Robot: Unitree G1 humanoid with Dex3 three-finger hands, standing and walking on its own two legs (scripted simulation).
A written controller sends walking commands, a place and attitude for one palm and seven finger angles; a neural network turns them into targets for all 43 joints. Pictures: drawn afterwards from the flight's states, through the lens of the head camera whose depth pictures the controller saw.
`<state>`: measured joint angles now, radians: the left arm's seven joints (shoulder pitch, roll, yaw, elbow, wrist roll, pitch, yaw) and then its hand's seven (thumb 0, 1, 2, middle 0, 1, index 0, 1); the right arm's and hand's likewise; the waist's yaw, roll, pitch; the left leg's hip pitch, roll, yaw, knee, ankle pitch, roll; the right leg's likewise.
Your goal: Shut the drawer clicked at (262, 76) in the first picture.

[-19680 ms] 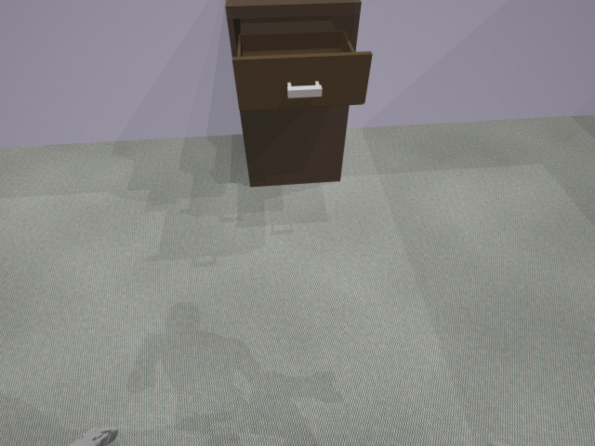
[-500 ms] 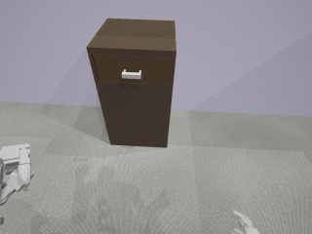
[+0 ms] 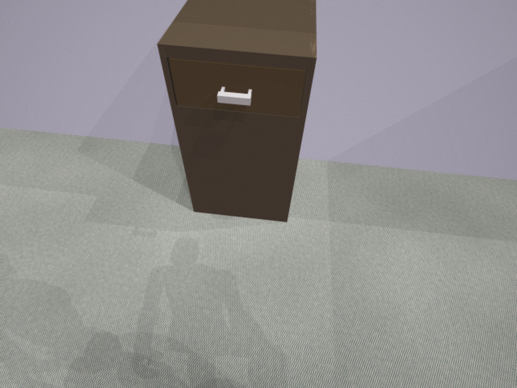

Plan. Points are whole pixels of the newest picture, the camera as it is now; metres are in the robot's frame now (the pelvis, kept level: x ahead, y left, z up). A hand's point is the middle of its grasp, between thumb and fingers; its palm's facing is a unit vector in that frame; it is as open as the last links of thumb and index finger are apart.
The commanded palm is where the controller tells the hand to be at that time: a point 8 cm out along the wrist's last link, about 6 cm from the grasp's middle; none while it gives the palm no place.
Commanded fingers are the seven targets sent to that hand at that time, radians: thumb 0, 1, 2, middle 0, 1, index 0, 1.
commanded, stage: let the arm hang, fingers relaxed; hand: left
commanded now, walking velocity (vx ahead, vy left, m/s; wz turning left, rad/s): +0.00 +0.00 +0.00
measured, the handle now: (235, 94) +0.91 +0.13 -0.08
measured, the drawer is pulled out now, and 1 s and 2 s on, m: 0.00 0.00 0.00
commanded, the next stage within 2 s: look to check the result in 0.62 s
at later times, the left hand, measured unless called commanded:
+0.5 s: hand out of the picture +0.05 +0.18 -0.17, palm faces +0.00 -0.98 -0.20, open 7.3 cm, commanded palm none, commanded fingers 0.00 0.90 0.90 -0.20 -0.30 -0.20 -0.30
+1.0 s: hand out of the picture +0.05 +0.19 -0.17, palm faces -0.02 -0.97 -0.23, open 7.4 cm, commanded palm none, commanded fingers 0.00 0.90 0.90 -0.20 -0.30 -0.20 -0.30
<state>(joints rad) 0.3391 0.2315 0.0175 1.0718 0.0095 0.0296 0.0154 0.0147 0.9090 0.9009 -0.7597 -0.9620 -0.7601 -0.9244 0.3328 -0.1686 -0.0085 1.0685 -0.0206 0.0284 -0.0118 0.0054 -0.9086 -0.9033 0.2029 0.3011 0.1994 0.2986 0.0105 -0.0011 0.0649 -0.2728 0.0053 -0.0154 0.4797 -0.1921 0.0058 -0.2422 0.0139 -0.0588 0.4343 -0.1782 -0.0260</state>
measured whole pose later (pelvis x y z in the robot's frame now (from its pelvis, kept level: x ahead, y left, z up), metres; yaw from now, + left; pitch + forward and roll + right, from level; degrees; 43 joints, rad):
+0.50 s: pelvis +0.01 +0.01 +0.00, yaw -1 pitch -2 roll +0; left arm 0.21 0.16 0.01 1.11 0.01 0.00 0.02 0.01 0.92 0.90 -0.21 -0.31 -0.21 -0.31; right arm 0.27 -0.15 -0.02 1.11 -0.02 0.00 -0.02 0.00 -0.91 -0.90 0.20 0.30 0.20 0.30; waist -0.01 0.01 0.03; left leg -0.21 -0.01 0.01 0.43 -0.19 0.02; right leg -0.21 0.00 -0.03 0.42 -0.19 -0.01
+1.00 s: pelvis +0.03 +0.00 +0.01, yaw -2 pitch -1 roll +0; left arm 0.22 0.19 0.01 1.14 0.01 0.00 0.02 0.01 0.91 0.90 -0.20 -0.30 -0.20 -0.30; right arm 0.25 -0.18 -0.02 1.14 -0.01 0.00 -0.02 0.00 -0.91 -0.90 0.20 0.30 0.20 0.30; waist -0.01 0.01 0.06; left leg -0.18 0.00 0.02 0.40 -0.20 0.01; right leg -0.17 0.01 -0.02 0.39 -0.19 -0.02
